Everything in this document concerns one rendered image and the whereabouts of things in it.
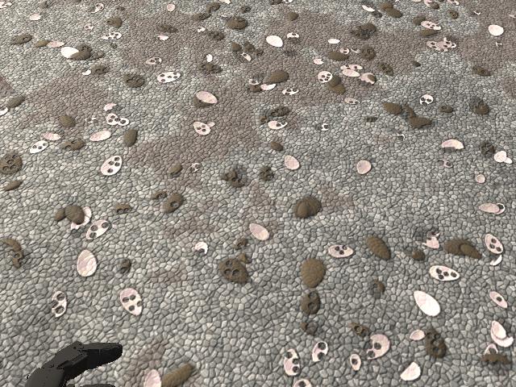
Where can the robot left hand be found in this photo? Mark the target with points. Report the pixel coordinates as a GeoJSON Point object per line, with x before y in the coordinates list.
{"type": "Point", "coordinates": [72, 361]}

